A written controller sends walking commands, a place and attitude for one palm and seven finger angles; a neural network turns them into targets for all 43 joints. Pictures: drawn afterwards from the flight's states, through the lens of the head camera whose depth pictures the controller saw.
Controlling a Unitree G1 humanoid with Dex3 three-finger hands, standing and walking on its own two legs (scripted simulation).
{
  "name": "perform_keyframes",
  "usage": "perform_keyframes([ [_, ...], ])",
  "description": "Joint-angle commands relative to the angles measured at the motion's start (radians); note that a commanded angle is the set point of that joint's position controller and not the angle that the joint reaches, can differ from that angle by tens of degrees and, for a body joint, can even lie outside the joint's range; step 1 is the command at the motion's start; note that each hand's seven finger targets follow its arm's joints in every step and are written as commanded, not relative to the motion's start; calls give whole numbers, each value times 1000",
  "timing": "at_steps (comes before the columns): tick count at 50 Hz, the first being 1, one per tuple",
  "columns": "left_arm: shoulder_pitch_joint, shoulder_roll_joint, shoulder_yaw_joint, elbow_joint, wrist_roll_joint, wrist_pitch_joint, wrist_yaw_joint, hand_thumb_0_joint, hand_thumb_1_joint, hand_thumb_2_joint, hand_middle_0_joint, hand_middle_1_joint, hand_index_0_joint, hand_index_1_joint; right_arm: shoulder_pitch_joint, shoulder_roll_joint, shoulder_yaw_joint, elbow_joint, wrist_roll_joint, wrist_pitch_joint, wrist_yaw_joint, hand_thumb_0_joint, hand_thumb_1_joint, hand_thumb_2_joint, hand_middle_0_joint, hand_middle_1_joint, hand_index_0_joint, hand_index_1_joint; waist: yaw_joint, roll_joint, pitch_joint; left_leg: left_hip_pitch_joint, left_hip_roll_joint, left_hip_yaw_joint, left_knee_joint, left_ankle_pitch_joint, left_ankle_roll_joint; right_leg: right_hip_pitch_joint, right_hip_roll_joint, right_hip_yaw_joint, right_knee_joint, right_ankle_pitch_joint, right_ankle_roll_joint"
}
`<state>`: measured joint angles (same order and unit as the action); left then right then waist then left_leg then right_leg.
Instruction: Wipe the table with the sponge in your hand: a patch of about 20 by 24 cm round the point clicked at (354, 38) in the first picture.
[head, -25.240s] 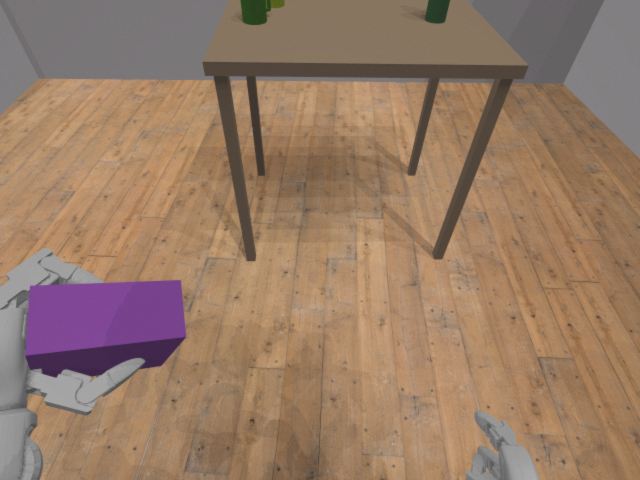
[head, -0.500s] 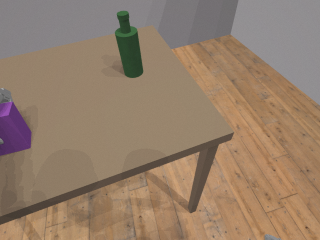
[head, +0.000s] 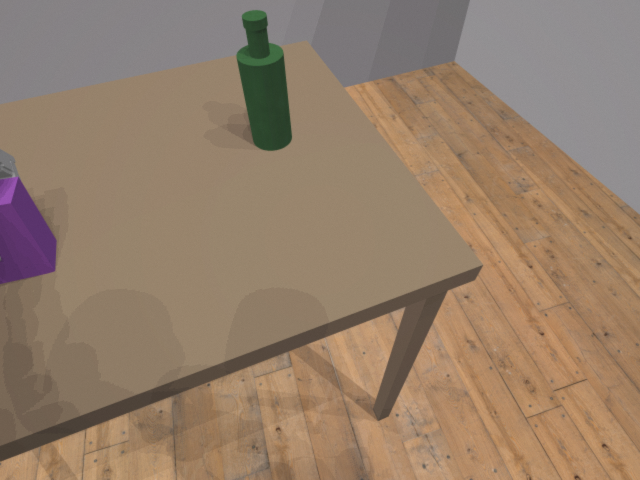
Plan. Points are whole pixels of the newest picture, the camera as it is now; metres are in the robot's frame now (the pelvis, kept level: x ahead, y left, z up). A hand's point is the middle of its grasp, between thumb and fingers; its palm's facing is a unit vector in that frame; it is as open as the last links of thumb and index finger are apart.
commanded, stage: wipe forward along the first lane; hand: left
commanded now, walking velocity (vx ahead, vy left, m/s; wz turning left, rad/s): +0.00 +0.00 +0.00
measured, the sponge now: out of the picture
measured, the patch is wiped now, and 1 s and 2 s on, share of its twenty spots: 0.60 0.60 0.75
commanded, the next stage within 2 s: slide across to the middle lane in 0.04 s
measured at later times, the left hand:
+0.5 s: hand (18, 186) +0.40 +0.40 +0.15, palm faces -0.07 +0.04 -1.00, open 9.7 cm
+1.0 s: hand (62, 176) +0.42 +0.36 +0.15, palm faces -0.09 +0.04 -1.00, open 9.7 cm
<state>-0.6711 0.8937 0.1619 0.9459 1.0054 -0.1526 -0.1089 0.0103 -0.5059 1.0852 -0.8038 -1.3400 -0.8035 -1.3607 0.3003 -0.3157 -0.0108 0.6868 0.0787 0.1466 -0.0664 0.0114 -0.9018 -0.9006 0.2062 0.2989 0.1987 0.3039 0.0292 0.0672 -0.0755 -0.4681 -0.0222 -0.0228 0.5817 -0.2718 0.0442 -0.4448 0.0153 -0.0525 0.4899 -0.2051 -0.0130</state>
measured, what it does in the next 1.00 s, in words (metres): stands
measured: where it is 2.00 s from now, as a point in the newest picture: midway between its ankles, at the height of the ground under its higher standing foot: outside the picture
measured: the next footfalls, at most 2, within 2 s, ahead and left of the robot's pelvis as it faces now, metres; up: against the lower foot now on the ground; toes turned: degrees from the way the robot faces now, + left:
none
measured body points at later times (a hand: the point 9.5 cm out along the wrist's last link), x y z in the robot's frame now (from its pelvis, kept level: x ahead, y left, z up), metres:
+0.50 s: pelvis +0.03 +0.02 +0.01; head +0.07 +0.00 +0.46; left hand +0.40 +0.39 +0.20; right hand +0.13 -0.25 -0.13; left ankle +0.01 +0.09 -0.73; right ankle +0.02 -0.12 -0.73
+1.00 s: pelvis +0.05 +0.00 +0.01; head +0.09 -0.02 +0.46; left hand +0.42 +0.35 +0.20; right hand +0.21 -0.24 -0.11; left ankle +0.01 +0.09 -0.73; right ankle +0.02 -0.12 -0.73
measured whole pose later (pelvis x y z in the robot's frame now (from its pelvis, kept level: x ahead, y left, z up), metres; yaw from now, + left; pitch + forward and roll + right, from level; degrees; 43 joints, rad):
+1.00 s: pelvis +0.05 +0.00 +0.01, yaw +2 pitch +7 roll -1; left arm -0.59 0.68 -0.02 0.53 0.96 0.18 -0.14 0.01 -0.48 1.09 -0.76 -1.39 -0.75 -1.41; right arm 0.18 -0.31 0.01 0.66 0.06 0.10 -0.03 0.01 -0.90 -0.90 0.21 0.30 0.20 0.30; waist 0.06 0.08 -0.05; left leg -0.28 -0.05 -0.04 0.43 -0.27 0.05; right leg -0.26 0.00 -0.06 0.36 -0.22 0.00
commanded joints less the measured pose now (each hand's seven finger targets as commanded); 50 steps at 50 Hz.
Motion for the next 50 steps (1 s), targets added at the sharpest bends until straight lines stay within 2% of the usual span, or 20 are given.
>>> perform_keyframes([
  [1, -239, 226, -6, -35, 32, 13, 23, 0, 100, 1300, -1200, -1600, -1200, -1600, 47, -165, -52, -89, 2, -21, -13, 0, -900, -900, 200, 300, 200, 300, -41, -80, -131, 68, -23, -29, -99, 53, 15, 71, 30, 38, -93, -18, -59],
  [3, -239, 267, 24, -31, 39, 4, 21, 0, 100, 1300, -1200, -1600, -1200, -1600, 51, -166, -51, -95, 0, -21, -14, 0, -900, -900, 200, 300, 200, 300, -27, -47, -156, 79, -21, -36, -108, 85, 13, 80, 32, 38, -90, -1, -67],
  [4, -258, 243, -5, -18, 41, 6, 20, 0, 100, 1300, -1200, -1600, -1200, -1600, 59, -166, -50, -87, 0, -18, -16, 0, -900, -900, 200, 300, 200, 300, -42, -54, -149, 85, -22, -33, -101, 85, 12, 67, 35, 34, -88, -3, -64],
  [6, -267, 237, -7, -14, 41, 4, 21, 0, 100, 1300, -1200, -1600, -1200, -1600, 63, -168, -53, -85, -1, -17, -13, 0, -900, -900, 200, 300, 200, 300, -43, -54, -141, 85, -19, -33, -100, 82, 10, 55, 35, 33, -91, -3, -63],
  [9, -276, 204, -28, -61, 33, -11, 20, 0, 100, 1300, -1200, -1600, -1200, -1600, 69, -157, -56, -91, -4, -18, -10, 0, -900, -900, 200, 300, 200, 300, -35, -18, -197, 140, -13, -40, -100, 147, 4, 76, 36, 32, -84, 35, -70],
  [13, -266, 134, -52, -181, -9, -24, 25, 0, 100, 1300, -1200, -1600, -1200, -1600, 45, -143, -61, -103, -2, -18, -4, 0, -900, -900, 200, 300, 200, 300, -27, -7, -234, 209, -1, -53, -110, 240, -8, 98, 36, 29, -91, 80, -75],
  [16, -228, 72, -70, -273, -68, -14, 40, 0, 100, 1300, -1200, -1600, -1200, -1600, 20, -136, -67, -100, 1, -19, 0, 0, -900, -900, 200, 300, 200, 300, -27, 0, -228, 262, 5, -64, -114, 275, -14, 103, 35, 24, -99, 88, -69],
  [20, -217, 69, -49, -287, -113, 40, 58, 0, 100, 1300, -1200, -1600, -1200, -1600, -16, -141, -58, -89, 9, -28, -2, 0, -900, -900, 200, 300, 200, 300, -23, -37, -180, 249, 2, -65, -148, 268, -13, 136, 28, 15, -116, 100, -63],
  [23, -290, 89, -58, -386, -71, 96, 68, 0, 100, 1300, -1200, -1600, -1200, -1600, -58, -135, -46, -100, 6, -39, 8, 0, -900, -900, 200, 300, 200, 300, -11, 50, -207, 288, 3, -72, -169, 360, -34, 164, 27, 14, -113, 130, -74],
  [25, -306, 68, -86, -398, -50, 143, 71, 0, 100, 1300, -1200, -1600, -1200, -1600, -58, -135, -47, -94, 0, -42, 13, 0, -900, -900, 200, 300, 200, 300, -18, 29, -216, 310, 3, -69, -164, 398, -37, 183, 26, 9, -117, 150, -72],
  [28, -273, 78, -61, -393, -55, 192, 61, 0, 100, 1300, -1200, -1600, -1200, -1600, -84, -134, -38, -103, 2, -50, 15, 0, -900, -900, 200, 300, 200, 300, -7, -6, -224, 305, -2, -56, -170, 431, -32, 232, 22, 12, -130, 198, -76],
  [29, -252, 36, -87, -415, -69, 203, 52, 0, 100, 1300, -1200, -1600, -1200, -1600, -86, -131, -38, -107, -2, -52, 16, 0, -900, -900, 200, 300, 200, 300, -8, -28, -250, 327, -1, -55, -163, 466, -31, 248, 18, 7, -124, 221, -69],
  [34, -237, 24, -97, -501, -57, 264, 24, 0, 100, 1300, -1200, -1600, -1200, -1600, -117, -129, -29, -128, -8, -60, 27, 0, -900, -900, 200, 300, 200, 300, -3, -3, -280, 371, 6, -53, -148, 603, -38, 265, 14, 2, -116, 283, -65],
  [36, -223, 27, -91, -503, -55, 285, 16, 0, 100, 1300, -1200, -1600, -1200, -1600, -124, -131, -28, -130, -10, -60, 31, 0, -900, -900, 200, 300, 200, 300, 0, -18, -269, 366, 3, -46, -148, 585, -36, 271, 13, 1, -121, 285, -63],
  [38, -231, 75, -54, -496, -46, 305, 8, 0, 100, 1300, -1200, -1600, -1200, -1600, -138, -132, -20, -134, -8, -63, 27, 0, -900, -900, 200, 300, 200, 300, 5, -18, -266, 352, -3, -35, -151, 569, -27, 290, 13, 8, -122, 311, -69],
  [39, -254, 23, -103, -517, -52, 311, 0, 0, 100, 1300, -1200, -1600, -1200, -1600, -134, -126, -19, -137, -11, -66, 25, 0, -900, -900, 200, 300, 200, 300, -5, -20, -277, 362, -7, -33, -146, 588, -27, 293, 9, 2, -118, 326, -66],
  [40, -269, 38, -93, -505, -44, 314, -3, 0, 100, 1300, -1200, -1600, -1200, -1600, -126, -130, -21, -126, -10, -67, 25, 0, -900, -900, 200, 300, 200, 300, -11, -17, -269, 368, -4, -34, -143, 586, -29, 279, 11, 0, -118, 320, -65],
  [44, -276, -52, -173, -552, -41, 318, -25, 0, 100, 1300, -1200, -1600, -1200, -1600, -125, -121, -21, -141, -12, -80, 25, 0, -900, -900, 200, 300, 200, 300, -19, 0, -294, 409, -3, -42, -126, 636, -28, 261, 12, -1, -112, 325, -68],
  [48, -191, 13, -97, -545, -50, 315, -35, 0, 100, 1300, -1200, -1600, -1200, -1600, -133, -126, -20, -148, -13, -79, 23, 0, -900, -900, 200, 300, 200, 300, 1, -27, -295, 376, -9, -30, -123, 608, -14, 305, 10, 10, -108, 373, -68],
  [50, -120, -12, -100, -550, -63, 312, -37, 0, 100, 1300, -1200, -1600, -1200, -1600, -128, -125, -23, -149, -15, -76, 26, 0, -900, -900, 200, 300, 200, 300, 10, -30, -278, 362, -8, -27, -126, 614, -17, 311, 6, 2, -103, 376, -62],
])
